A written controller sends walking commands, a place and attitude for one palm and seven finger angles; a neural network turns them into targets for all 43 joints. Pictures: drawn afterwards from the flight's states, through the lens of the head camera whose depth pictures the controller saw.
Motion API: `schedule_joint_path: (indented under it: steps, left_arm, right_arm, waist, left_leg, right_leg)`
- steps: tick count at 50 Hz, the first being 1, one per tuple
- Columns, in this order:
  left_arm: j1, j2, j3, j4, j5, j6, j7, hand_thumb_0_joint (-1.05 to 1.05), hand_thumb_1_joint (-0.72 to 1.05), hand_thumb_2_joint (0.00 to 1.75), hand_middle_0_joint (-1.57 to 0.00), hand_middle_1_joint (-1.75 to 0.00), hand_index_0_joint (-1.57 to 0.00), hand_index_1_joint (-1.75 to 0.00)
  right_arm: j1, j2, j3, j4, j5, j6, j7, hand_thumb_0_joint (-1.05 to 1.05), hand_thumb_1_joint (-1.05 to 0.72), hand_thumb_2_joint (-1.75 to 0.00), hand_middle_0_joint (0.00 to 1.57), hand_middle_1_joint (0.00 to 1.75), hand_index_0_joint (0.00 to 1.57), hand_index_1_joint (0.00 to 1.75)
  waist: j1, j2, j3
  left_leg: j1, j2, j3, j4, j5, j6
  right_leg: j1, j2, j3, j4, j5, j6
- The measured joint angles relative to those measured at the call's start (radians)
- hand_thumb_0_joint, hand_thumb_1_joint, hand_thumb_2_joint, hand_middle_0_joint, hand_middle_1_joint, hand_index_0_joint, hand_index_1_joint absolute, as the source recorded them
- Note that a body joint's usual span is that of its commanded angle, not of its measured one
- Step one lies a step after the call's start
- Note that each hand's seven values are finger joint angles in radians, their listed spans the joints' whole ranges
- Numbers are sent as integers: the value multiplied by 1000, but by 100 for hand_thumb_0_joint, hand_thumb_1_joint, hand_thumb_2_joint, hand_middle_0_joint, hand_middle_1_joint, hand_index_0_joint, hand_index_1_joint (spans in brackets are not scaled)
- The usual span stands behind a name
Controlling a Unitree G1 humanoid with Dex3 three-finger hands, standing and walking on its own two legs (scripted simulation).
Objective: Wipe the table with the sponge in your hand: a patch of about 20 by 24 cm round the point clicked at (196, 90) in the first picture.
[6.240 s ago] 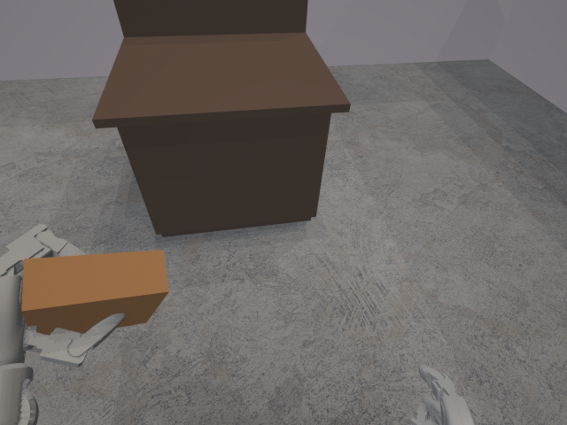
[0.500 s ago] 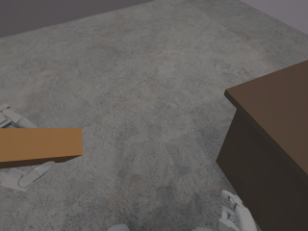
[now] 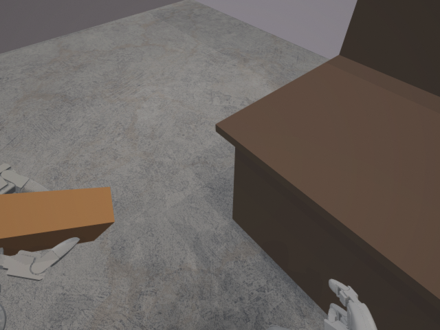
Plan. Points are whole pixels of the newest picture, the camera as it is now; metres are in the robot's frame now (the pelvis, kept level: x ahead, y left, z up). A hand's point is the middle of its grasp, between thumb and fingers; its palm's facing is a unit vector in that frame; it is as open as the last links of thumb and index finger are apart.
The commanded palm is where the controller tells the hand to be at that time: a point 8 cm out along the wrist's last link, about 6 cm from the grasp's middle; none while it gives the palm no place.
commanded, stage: turn to face it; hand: left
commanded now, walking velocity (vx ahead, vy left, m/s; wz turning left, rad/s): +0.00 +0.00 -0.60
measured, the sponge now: (69, 220) +0.21 +0.23 +0.16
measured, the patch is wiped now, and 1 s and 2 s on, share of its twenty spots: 0.00 0.00 0.00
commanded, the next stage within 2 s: come to a stop and stand still in 1.96 s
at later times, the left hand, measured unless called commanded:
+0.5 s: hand (155, 229) +0.20 +0.11 +0.19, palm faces +0.15 -0.86 -0.49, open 9.2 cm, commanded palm +0.16 +0.15 +0.18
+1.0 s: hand (300, 297) +0.14 -0.06 +0.18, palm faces -0.20 -0.82 -0.54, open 9.2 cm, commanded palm +0.13 +0.02 +0.18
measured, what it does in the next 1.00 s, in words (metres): walks backwards, turning right: right foot, then left foot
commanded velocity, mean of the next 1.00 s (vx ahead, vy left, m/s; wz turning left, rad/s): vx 0.00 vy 0.00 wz -0.60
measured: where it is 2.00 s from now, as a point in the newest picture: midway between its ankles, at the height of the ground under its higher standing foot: outside the picture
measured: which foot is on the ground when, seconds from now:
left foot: down 0.00-0.10, up 0.12-0.48, down 0.50-0.76, up 0.78-1.00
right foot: up 0.00-0.06, down 0.08-0.52, up 0.54-0.74, down 0.76-1.00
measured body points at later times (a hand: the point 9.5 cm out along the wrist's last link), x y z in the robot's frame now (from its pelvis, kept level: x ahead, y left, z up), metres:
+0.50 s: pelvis -0.07 -0.07 +0.00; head -0.04 -0.08 +0.45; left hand +0.19 +0.15 +0.21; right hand +0.02 -0.37 -0.09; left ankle -0.04 +0.07 -0.73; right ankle +0.01 -0.14 -0.73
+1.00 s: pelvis -0.17 -0.12 +0.00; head -0.13 -0.17 +0.44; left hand +0.15 -0.02 +0.21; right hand -0.16 -0.41 -0.11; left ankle -0.10 +0.03 -0.67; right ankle -0.12 -0.21 -0.73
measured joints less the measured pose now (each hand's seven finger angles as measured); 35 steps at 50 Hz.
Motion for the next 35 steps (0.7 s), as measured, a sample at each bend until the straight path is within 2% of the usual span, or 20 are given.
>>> schedule_joint_path:
  steps: [2, 4, 5, 6, 8, 10, 12, 15, 18, 21, 24, 26, 28, 31, 33, 35]
  left_arm:
    - [-27, -12, -23, 15, 2, 17, 7, -1, -42, 102, -85, -133, -84, -133]
    - [-66, 3, -42, 17, 7, 29, 7, -1, -42, 101, -85, -133, -84, -133]
    - [-93, 2, -56, 20, 11, 30, 4, -1, -42, 101, -85, -133, -84, -133]
    - [-115, -2, -70, 20, 13, 31, 2, -1, -42, 101, -85, -133, -84, -133]
    - [-127, -1, -82, 5, 4, 29, -4, -1, -42, 101, -85, -133, -84, -133]
    - [-81, 13, -67, -32, -12, 26, -11, -1, -42, 101, -85, -133, -84, -133]
    - [-9, 36, -40, -74, -26, 15, -15, -1, -42, 101, -85, -133, -84, -133]
    - [68, 79, -3, -125, -37, 0, -14, -1, -42, 101, -85, -133, -84, -133]
    - [97, 114, 31, -151, -44, -13, -7, -1, -42, 101, -85, -133, -84, -133]
    - [91, 115, 46, -141, -48, -10, -1, -1, -42, 101, -84, -133, -84, -133]
    - [68, 88, 32, -108, -46, 9, 1, -1, -42, 101, -84, -133, -84, -133]
    - [42, 67, 12, -83, -45, 21, -1, -1, -42, 101, -84, -133, -84, -133]
    - [16, 45, -8, -52, -31, 33, -3, -1, -42, 101, -84, -133, -84, -133]
    - [-2, 28, -29, -14, -10, 42, -6, -1, -42, 101, -84, -133, -84, -133]
    - [-7, 10, -45, -4, -8, 47, -4, -1, -42, 101, -84, -133, -84, -133]
    - [-14, 1, -55, -12, -8, 51, 0, -1, -42, 101, -84, -133, -84, -133]
  right_arm:
    - [3, 20, 20, -8, 0, -18, 3, 2, -91, -90, 20, 30, 20, 30]
    - [4, 40, 39, -18, -3, -35, 7, 1, -91, -90, 20, 30, 20, 30]
    - [-6, 40, 45, -16, -2, -40, 10, 1, -91, -90, 20, 30, 20, 30]
    - [-24, 38, 49, -6, -4, -39, 9, 1, -91, -90, 20, 30, 20, 30]
    - [-64, 33, 52, 20, -11, -23, 5, 1, -91, -90, 20, 30, 20, 30]
    - [-96, 28, 47, 24, -15, 7, 6, 2, -91, -90, 20, 30, 20, 30]
    - [-110, 20, 37, 15, -18, 30, 7, 2, -91, -90, 20, 30, 20, 30]
    - [-102, 1, 15, 6, -22, 52, 5, 2, -91, -90, 20, 30, 20, 30]
    - [-81, -24, -5, 8, -20, 64, 0, 2, -91, -90, 20, 30, 20, 30]
    - [-65, -46, -15, 12, -12, 78, -3, 2, -91, -90, 20, 30, 20, 30]
    - [-52, -58, -14, 5, -6, 90, -4, 2, -91, -90, 19, 30, 20, 30]
    - [-48, -56, -11, -4, -8, 89, -10, 2, -91, -90, 19, 30, 20, 30]
    - [-44, -43, -4, -16, -9, 79, -18, 2, -91, -90, 19, 30, 20, 30]
    - [-29, -4, 6, -21, -10, 49, -21, 2, -91, -90, 19, 30, 20, 30]
    - [-19, 16, 18, -22, -5, 29, -14, 2, -91, -90, 19, 30, 20, 30]
    - [-14, 32, 35, -26, -2, 6, -7, 2, -91, -90, 20, 30, 20, 30]
  waist:
    - [5, 13, 14]
    - [3, 12, 36]
    - [-4, 30, 59]
    - [-17, 40, 80]
    - [-39, 26, 110]
    - [-53, 1, 123]
    - [-73, -14, 125]
    - [-90, -30, 111]
    - [-81, -44, 80]
    - [-65, -60, 45]
    - [-52, -73, 12]
    - [-45, -88, 5]
    - [-27, -99, 12]
    - [-14, -86, 8]
    - [1, -59, 9]
    - [18, -34, 19]
  left_leg:
    - [-3, 33, 16, 24, -6, -22]
    - [-27, 63, 20, 86, -29, -47]
    - [-48, 90, 5, 135, -44, -43]
    - [-83, 87, -37, 212, -106, -33]
    - [-165, 22, -113, 403, -189, -24]
    - [-223, -40, -142, 544, -179, -24]
    - [-255, -78, -150, 594, -142, -27]
    - [-247, -108, -140, 502, -121, -29]
    - [-205, -129, -133, 352, -130, -22]
    - [-148, -147, -131, 211, -145, -9]
    - [-66, -153, -125, 40, -113, 11]
    - [-25, -152, -109, -54, 0, 28]
    - [-14, -142, -78, -53, 66, 36]
    - [-2, -107, -56, -31, 35, 23]
    - [5, -70, -43, -22, 27, 5]
    - [4, -28, -22, -1, 19, -16]
  right_leg:
    - [73, -24, -13, -129, 21, 6]
    - [153, -36, -28, -275, 114, -2]
    - [157, -16, -44, -284, 150, -34]
    - [145, -3, -51, -262, 147, -65]
    - [117, 5, -38, -243, 135, -105]
    - [98, 20, 0, -270, 162, -120]
    - [92, 42, 32, -316, 205, -128]
    - [95, 66, 61, -382, 257, -140]
    - [91, 87, 88, -424, 295, -148]
    - [82, 102, 116, -448, 325, -151]
    - [68, 119, 140, -454, 348, -148]
    - [48, 124, 154, -417, 329, -134]
    - [1, 121, 145, -265, 166, -84]
    - [-60, 83, 87, 44, 49, -34]
    - [-32, 40, 50, 53, 12, -18]
    - [26, 1, 22, -45, -10, -6]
